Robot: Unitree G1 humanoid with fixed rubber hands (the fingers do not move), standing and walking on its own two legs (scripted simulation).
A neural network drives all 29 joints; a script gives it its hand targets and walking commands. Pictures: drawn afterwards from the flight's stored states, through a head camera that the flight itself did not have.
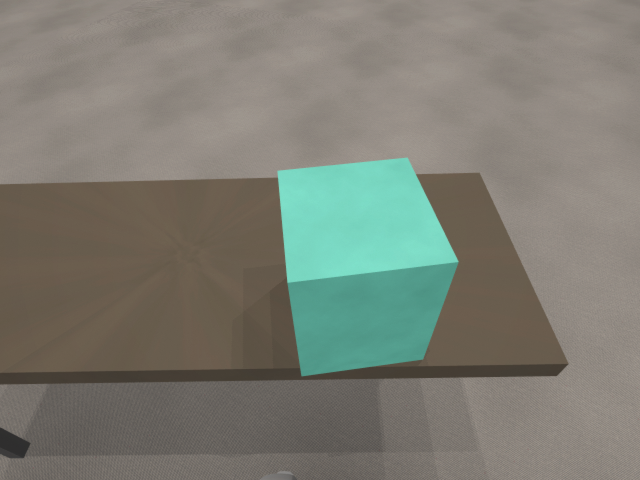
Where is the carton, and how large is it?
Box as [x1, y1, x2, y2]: [277, 158, 458, 375]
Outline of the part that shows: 407,158 277,171 287,282 301,375 422,359 458,261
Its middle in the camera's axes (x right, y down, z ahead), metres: +0.05 +0.05 +0.61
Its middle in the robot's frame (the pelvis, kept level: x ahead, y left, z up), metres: +0.43 -0.02 +0.00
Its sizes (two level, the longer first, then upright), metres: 0.210 0.200 0.250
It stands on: a table, 0.63 m high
